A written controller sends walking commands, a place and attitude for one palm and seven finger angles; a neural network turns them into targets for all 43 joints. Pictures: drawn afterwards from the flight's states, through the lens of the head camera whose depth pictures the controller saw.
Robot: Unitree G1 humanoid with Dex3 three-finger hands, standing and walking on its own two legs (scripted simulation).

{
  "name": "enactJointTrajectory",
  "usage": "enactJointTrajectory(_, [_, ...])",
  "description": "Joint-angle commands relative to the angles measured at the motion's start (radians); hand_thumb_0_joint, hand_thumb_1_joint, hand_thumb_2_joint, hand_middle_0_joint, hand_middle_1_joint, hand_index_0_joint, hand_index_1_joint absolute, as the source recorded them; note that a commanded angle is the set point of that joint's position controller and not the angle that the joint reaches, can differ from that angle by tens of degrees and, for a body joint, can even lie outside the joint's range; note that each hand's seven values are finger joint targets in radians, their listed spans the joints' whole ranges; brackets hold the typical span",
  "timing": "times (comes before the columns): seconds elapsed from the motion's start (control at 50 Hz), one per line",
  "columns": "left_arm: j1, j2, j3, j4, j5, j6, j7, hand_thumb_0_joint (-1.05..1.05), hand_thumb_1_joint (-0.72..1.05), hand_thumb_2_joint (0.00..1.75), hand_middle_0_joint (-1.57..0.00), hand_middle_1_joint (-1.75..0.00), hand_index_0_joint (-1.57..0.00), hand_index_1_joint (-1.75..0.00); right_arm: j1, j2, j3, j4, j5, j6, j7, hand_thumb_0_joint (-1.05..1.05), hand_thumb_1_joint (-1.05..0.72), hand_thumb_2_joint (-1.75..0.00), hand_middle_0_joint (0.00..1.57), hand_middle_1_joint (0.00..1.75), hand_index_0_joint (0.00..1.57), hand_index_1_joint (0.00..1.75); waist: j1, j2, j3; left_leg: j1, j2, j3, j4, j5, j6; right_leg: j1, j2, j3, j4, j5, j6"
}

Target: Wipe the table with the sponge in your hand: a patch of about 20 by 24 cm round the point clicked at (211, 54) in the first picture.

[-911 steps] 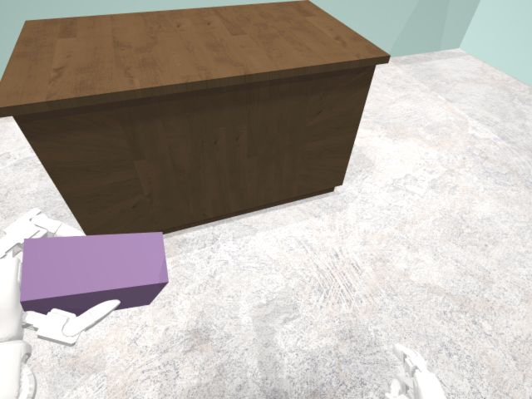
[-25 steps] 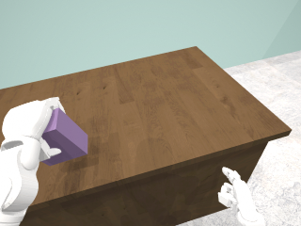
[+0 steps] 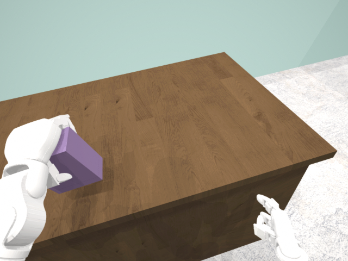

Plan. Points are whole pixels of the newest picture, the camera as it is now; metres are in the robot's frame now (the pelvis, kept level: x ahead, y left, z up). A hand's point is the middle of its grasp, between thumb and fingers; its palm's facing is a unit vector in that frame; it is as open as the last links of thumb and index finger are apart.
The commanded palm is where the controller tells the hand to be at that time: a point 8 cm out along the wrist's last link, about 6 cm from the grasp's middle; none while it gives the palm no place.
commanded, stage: move the sponge above the wiping area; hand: left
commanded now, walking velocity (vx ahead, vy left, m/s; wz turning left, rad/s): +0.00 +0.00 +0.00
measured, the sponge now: (70, 167) +0.25 +0.28 +0.12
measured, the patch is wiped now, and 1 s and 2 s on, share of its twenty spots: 0.00 0.00 0.00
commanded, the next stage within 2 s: none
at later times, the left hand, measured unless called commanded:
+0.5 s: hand (57, 159) +0.24 +0.28 +0.16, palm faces +0.18 -0.11 -0.98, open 9.9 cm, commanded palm +0.20 +0.27 +0.23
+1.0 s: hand (64, 161) +0.25 +0.28 +0.14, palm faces +0.08 -0.07 -0.99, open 9.9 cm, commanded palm +0.21 +0.28 +0.21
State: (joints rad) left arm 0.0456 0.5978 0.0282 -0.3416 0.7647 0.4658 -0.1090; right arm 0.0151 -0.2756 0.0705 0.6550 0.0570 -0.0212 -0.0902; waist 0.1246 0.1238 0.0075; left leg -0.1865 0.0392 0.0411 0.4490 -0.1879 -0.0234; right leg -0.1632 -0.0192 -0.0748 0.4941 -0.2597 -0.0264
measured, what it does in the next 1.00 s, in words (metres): stands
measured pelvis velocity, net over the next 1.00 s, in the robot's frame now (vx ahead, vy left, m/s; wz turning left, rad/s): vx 0.00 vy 0.00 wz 0.01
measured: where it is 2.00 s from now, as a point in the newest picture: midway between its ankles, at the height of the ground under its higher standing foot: outside the picture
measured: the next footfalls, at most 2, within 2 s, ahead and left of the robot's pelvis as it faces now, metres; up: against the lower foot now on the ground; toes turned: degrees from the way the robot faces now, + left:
none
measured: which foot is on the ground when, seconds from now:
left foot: down 0.00-1.00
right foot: down 0.00-1.00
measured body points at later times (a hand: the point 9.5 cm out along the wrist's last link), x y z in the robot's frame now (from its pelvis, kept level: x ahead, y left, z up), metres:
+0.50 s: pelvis +0.00 +0.01 +0.00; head -0.03 -0.04 +0.45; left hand +0.22 +0.28 +0.22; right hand +0.26 -0.19 -0.07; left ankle +0.04 +0.14 -0.74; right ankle +0.01 -0.10 -0.74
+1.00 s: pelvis +0.00 +0.00 +0.00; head -0.02 -0.06 +0.45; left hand +0.24 +0.28 +0.20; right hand +0.26 -0.20 -0.07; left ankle +0.04 +0.14 -0.74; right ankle +0.01 -0.10 -0.74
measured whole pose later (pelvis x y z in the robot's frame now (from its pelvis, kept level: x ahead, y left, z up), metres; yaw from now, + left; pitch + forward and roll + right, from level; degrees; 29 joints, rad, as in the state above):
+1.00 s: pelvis +0.00 +0.00 +0.00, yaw +1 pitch -4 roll +1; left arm 0.00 0.55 -0.05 -0.18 0.85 0.45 -0.11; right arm 0.01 -0.27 0.07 0.67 0.05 -0.03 -0.08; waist 0.12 0.13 0.00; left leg -0.18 0.04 0.03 0.43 -0.18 -0.03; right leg -0.15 -0.01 -0.08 0.47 -0.25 -0.03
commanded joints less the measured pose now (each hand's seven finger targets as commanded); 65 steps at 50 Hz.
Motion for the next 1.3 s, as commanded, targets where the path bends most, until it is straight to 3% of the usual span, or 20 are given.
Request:
enactJointTrajectory(0.0, [-0.196, 0.254, 0.180, -0.226, 0.040, -0.014, 0.052, 0.00, 0.10, 1.30, -1.20, -1.60, -1.20, -1.60, -0.272, -0.064, -0.025, -0.205, -0.005, -0.063, 0.004, 0.00, -0.90, -0.90, 0.20, 0.30, 0.20, 0.30, 0.034, -0.048, -0.211, 0.079, -0.047, -0.078, -0.042, 0.157, 0.040, 0.027, -0.004, 0.108, -0.101, 0.111, -0.027])
enactJointTrajectory(0.06, [-0.197, 0.259, 0.193, -0.254, 0.039, -0.008, 0.059, 0.00, 0.10, 1.30, -1.20, -1.60, -1.20, -1.60, -0.303, -0.063, -0.025, -0.208, -0.003, -0.062, 0.005, 0.00, -0.90, -0.90, 0.20, 0.30, 0.20, 0.30, 0.038, -0.019, -0.189, 0.083, -0.045, -0.082, -0.046, 0.145, 0.038, 0.017, 0.007, 0.136, -0.109, 0.096, -0.039])
enactJointTrajectory(0.18, [-0.240, 0.203, 0.129, -0.195, 0.042, -0.007, 0.068, 0.00, 0.10, 1.30, -1.20, -1.60, -1.20, -1.60, -0.274, -0.066, -0.025, -0.196, -0.003, -0.058, 0.000, 0.00, -0.90, -0.90, 0.20, 0.30, 0.20, 0.30, 0.021, -0.025, -0.152, 0.070, -0.041, -0.081, -0.066, 0.095, 0.038, -0.007, 0.006, 0.094, -0.124, 0.046, -0.034])
enactJointTrajectory(0.36, [-0.259, 0.221, 0.134, -0.200, 0.072, -0.006, 0.072, 0.00, 0.10, 1.30, -1.20, -1.60, -1.20, -1.60, -0.305, -0.061, -0.024, -0.194, -0.002, -0.061, -0.004, 0.00, -0.90, -0.90, 0.20, 0.30, 0.20, 0.30, 0.030, -0.015, -0.176, 0.088, -0.049, -0.091, -0.080, 0.087, 0.038, 0.011, 0.018, 0.125, -0.129, 0.031, -0.043])
enactJointTrajectory(0.48, [-0.276, 0.166, 0.079, -0.161, 0.076, -0.009, 0.069, 0.00, 0.10, 1.30, -1.20, -1.60, -1.20, -1.60, -0.286, -0.060, -0.026, -0.189, -0.006, -0.061, -0.002, 0.00, -0.90, -0.90, 0.20, 0.30, 0.20, 0.30, 0.025, -0.040, -0.183, 0.082, -0.048, -0.083, -0.080, 0.082, 0.041, 0.013, 0.011, 0.091, -0.128, 0.030, -0.039])
enactJointTrajectory(0.56, [-0.307, 0.210, 0.112, -0.123, 0.094, -0.006, 0.072, 0.00, 0.10, 1.30, -1.20, -1.60, -1.20, -1.60, -0.294, -0.066, -0.027, -0.175, -0.001, -0.060, -0.005, 0.00, -0.90, -0.90, 0.20, 0.30, 0.20, 0.30, 0.020, -0.054, -0.159, 0.082, -0.050, -0.088, -0.087, 0.053, 0.039, -0.009, 0.022, 0.128, -0.144, -0.003, -0.042])
enactJointTrajectory(0.62, [-0.298, 0.170, 0.070, -0.101, 0.098, -0.008, 0.069, 0.00, 0.10, 1.30, -1.20, -1.60, -1.20, -1.60, -0.269, -0.067, -0.029, -0.175, -0.007, -0.056, -0.002, 0.00, -0.90, -0.90, 0.20, 0.30, 0.20, 0.30, 0.020, -0.057, -0.171, 0.084, -0.054, -0.081, -0.078, 0.081, 0.041, -0.001, 0.012, 0.103, -0.141, 0.025, -0.035])
enactJointTrajectory(0.66, [-0.295, 0.233, 0.130, -0.113, 0.106, -0.005, 0.075, 0.00, 0.10, 1.30, -1.20, -1.60, -1.20, -1.60, -0.291, -0.071, -0.029, -0.176, -0.005, -0.060, 0.000, 0.00, -0.90, -0.90, 0.20, 0.30, 0.20, 0.30, 0.030, -0.044, -0.185, 0.085, -0.056, -0.085, -0.075, 0.089, 0.040, 0.012, 0.019, 0.136, -0.138, 0.026, -0.045])
enactJointTrajectory(0.68, [-0.285, 0.183, 0.090, -0.115, 0.100, -0.005, 0.071, 0.00, 0.10, 1.30, -1.20, -1.60, -1.20, -1.60, -0.280, -0.066, -0.028, -0.187, -0.008, -0.059, 0.001, 0.00, -0.90, -0.90, 0.20, 0.30, 0.20, 0.30, 0.029, -0.051, -0.206, 0.082, -0.056, -0.077, -0.069, 0.108, 0.043, 0.028, 0.010, 0.103, -0.128, 0.051, -0.039])
enactJointTrajectory(0.76, [-0.319, 0.208, 0.105, -0.081, 0.105, 0.000, 0.066, 0.00, 0.10, 1.30, -1.20, -1.60, -1.20, -1.60, -0.290, -0.068, -0.026, -0.173, -0.002, -0.055, 0.001, 0.00, -0.90, -0.90, 0.20, 0.30, 0.20, 0.30, 0.016, -0.053, -0.156, 0.082, -0.057, -0.079, -0.071, 0.083, 0.042, -0.012, 0.017, 0.132, -0.149, 0.017, -0.038])
enactJointTrajectory(0.78, [-0.333, 0.170, 0.064, -0.047, 0.103, -0.001, 0.061, 0.00, 0.10, 1.30, -1.20, -1.60, -1.20, -1.60, -0.274, -0.068, -0.026, -0.174, -0.005, -0.056, -0.001, 0.00, -0.90, -0.90, 0.20, 0.30, 0.20, 0.30, 0.011, -0.065, -0.152, 0.071, -0.057, -0.073, -0.065, 0.073, 0.044, -0.015, 0.010, 0.108, -0.149, 0.012, -0.034])
enactJointTrajectory(0.82, [-0.317, 0.203, 0.088, -0.023, 0.117, -0.006, 0.058, 0.00, 0.10, 1.30, -1.20, -1.60, -1.20, -1.60, -0.256, -0.076, -0.032, -0.165, -0.008, -0.057, -0.003, 0.00, -0.90, -0.90, 0.20, 0.30, 0.20, 0.30, 0.014, -0.087, -0.173, 0.081, -0.060, -0.074, -0.056, 0.095, 0.048, -0.007, 0.007, 0.120, -0.148, 0.037, -0.030])
enactJointTrajectory(0.86, [-0.323, 0.232, 0.111, -0.051, 0.120, -0.008, 0.053, 0.00, 0.10, 1.30, -1.20, -1.60, -1.20, -1.60, -0.286, -0.076, -0.028, -0.168, -0.005, -0.061, -0.001, 0.00, -0.90, -0.90, 0.20, 0.30, 0.20, 0.30, 0.020, -0.037, -0.187, 0.090, -0.065, -0.078, -0.055, 0.107, 0.046, 0.004, 0.012, 0.143, -0.143, 0.047, -0.040])
enactJointTrajectory(0.88, [-0.334, 0.192, 0.072, -0.044, 0.122, -0.013, 0.048, 0.00, 0.10, 1.30, -1.20, -1.60, -1.20, -1.60, -0.270, -0.071, -0.027, -0.172, -0.007, -0.062, 0.000, 0.00, -0.90, -0.90, 0.20, 0.30, 0.20, 0.30, 0.015, -0.034, -0.198, 0.087, -0.063, -0.073, -0.051, 0.122, 0.048, 0.012, 0.007, 0.107, -0.133, 0.070, -0.036])
enactJointTrajectory(0.96, [-0.323, 0.242, 0.122, -0.031, 0.126, -0.030, 0.043, 0.00, 0.10, 1.30, -1.20, -1.60, -1.20, -1.60, -0.270, -0.074, -0.032, -0.164, -0.008, -0.066, -0.002, 0.00, -0.90, -0.90, 0.20, 0.30, 0.20, 0.30, 0.016, -0.075, -0.183, 0.095, -0.064, -0.078, -0.047, 0.120, 0.051, 0.001, 0.011, 0.140, -0.146, 0.071, -0.036])
enactJointTrajectory(1.08, [-0.357, 0.188, 0.076, 0.004, 0.122, -0.064, 0.047, 0.00, 0.10, 1.30, -1.20, -1.60, -1.20, -1.60, -0.247, -0.068, -0.032, -0.162, -0.013, -0.073, -0.006, 0.00, -0.90, -0.90, 0.20, 0.30, 0.20, 0.30, 0.009, -0.051, -0.183, 0.097, -0.062, -0.073, -0.049, 0.108, 0.050, -0.004, 0.005, 0.103, -0.151, 0.052, -0.033])
enactJointTrajectory(1.16, [-0.343, 0.239, 0.133, -0.012, 0.128, -0.076, 0.063, 0.00, 0.10, 1.30, -1.20, -1.60, -1.20, -1.60, -0.258, -0.073, -0.038, -0.156, -0.012, -0.075, -0.003, 0.00, -0.90, -0.90, 0.20, 0.30, 0.20, 0.30, 0.016, -0.053, -0.199, 0.112, -0.064, -0.079, -0.047, 0.144, 0.049, 0.013, 0.012, 0.136, -0.146, 0.100, -0.040])
enactJointTrajectory(1.18, [-0.326, 0.191, 0.092, -0.005, 0.126, -0.075, 0.060, 0.00, 0.10, 1.30, -1.20, -1.60, -1.20, -1.60, -0.242, -0.071, -0.036, -0.162, -0.016, -0.074, -0.001, 0.00, -0.90, -0.90, 0.20, 0.30, 0.20, 0.30, 0.016, -0.041, -0.213, 0.106, -0.064, -0.074, -0.048, 0.162, 0.050, 0.028, 0.006, 0.096, -0.138, 0.123, -0.037])
enactJointTrajectory(1.26, [-0.250, 0.222, 0.142, -0.032, 0.121, -0.063, 0.071, 0.00, 0.10, 1.30, -1.20, -1.60, -1.20, -1.60, -0.256, -0.076, -0.041, -0.162, -0.015, -0.068, 0.009, 0.00, -0.90, -0.90, 0.20, 0.30, 0.20, 0.30, 0.028, -0.051, -0.203, 0.104, -0.061, -0.082, -0.050, 0.181, 0.046, 0.035, 0.012, 0.127, -0.130, 0.156, -0.042])
enactJointTrajectory(1.28, [-0.243, 0.178, 0.105, -0.009, 0.118, -0.056, 0.068, 0.00, 0.10, 1.30, -1.20, -1.60, -1.20, -1.60, -0.238, -0.075, -0.041, -0.166, -0.018, -0.063, 0.009, 0.00, -0.90, -0.90, 0.20, 0.30, 0.20, 0.30, 0.019, -0.076, -0.196, 0.091, -0.057, -0.070, -0.045, 0.179, 0.049, 0.033, 0.007, 0.097, -0.128, 0.160, -0.036])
